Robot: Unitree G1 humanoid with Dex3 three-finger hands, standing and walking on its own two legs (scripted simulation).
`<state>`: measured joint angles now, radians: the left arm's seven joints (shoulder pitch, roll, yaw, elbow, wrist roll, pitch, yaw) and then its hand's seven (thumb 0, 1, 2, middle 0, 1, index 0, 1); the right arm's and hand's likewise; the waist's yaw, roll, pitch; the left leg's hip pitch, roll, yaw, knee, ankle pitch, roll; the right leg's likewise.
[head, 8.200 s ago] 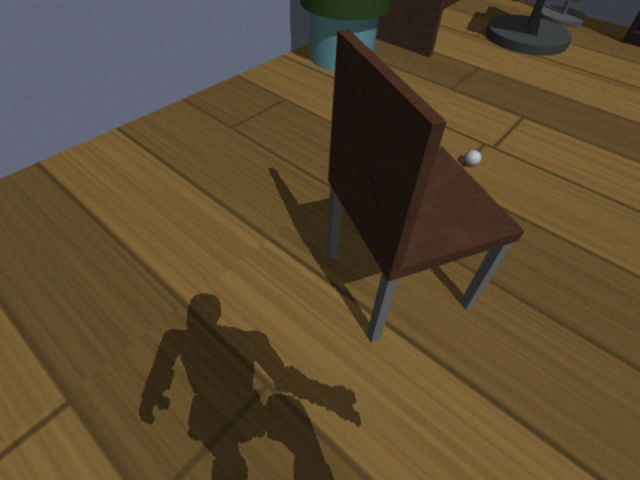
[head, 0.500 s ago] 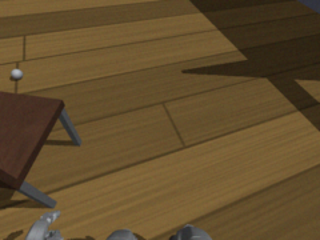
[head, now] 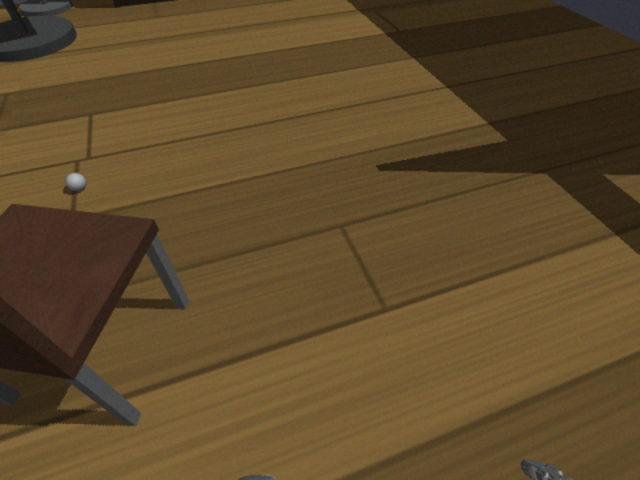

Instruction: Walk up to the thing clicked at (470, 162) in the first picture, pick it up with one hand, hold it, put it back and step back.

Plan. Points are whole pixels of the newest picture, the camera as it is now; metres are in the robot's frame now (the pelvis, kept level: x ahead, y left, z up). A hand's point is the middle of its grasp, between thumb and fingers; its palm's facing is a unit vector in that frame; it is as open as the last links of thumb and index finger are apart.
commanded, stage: walk up
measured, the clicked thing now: (76, 182) +1.41 +1.16 -0.72
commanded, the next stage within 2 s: stand in 0.88 s
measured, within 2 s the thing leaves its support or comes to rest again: neither
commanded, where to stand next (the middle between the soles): +0.08 +0.01 m, yaw -1 degrees
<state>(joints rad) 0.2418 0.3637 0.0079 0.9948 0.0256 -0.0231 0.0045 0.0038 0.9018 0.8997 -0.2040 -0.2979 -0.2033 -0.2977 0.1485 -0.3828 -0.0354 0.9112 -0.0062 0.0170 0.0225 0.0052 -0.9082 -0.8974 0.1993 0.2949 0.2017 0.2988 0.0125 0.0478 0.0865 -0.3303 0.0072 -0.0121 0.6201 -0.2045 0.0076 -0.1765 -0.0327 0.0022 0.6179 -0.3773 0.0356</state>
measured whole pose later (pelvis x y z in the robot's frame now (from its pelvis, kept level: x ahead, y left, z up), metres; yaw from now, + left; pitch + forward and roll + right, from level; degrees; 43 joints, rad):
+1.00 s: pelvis +0.02 +0.00 +0.02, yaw -3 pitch -2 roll +0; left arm 0.12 0.37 -0.01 1.12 0.01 -0.02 0.01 0.00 0.90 0.90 -0.20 -0.30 -0.20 -0.30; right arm 0.07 -0.34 -0.03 1.13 0.00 0.00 0.03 0.00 -0.91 -0.90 0.20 0.29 0.20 0.30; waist -0.01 -0.01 0.05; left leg -0.19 0.02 0.03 0.36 -0.14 -0.01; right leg -0.05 -0.02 0.05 0.34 -0.26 0.03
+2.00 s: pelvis +0.03 +0.00 +0.02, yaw -2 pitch -2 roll +0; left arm 0.14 0.36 -0.01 1.10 0.02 -0.01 0.00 0.00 0.90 0.90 -0.20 -0.30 -0.20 -0.30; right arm 0.09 -0.34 -0.01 1.15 0.00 -0.01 0.02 0.00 -0.91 -0.90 0.20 0.29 0.20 0.30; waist -0.01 -0.02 0.05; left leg -0.18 0.01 0.02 0.35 -0.14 0.00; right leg -0.04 -0.03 0.04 0.31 -0.25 0.04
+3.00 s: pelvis +0.04 -0.01 +0.02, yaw -2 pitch -1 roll +0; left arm 0.15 0.36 0.00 1.09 0.02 -0.01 0.00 0.00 0.90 0.90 -0.20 -0.30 -0.20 -0.30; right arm 0.09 -0.34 -0.01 1.13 0.00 -0.01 0.01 0.00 -0.91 -0.90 0.20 0.29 0.20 0.30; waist -0.01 -0.02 0.05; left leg -0.17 0.02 0.02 0.35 -0.15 -0.01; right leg -0.02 -0.03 0.04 0.30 -0.26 0.03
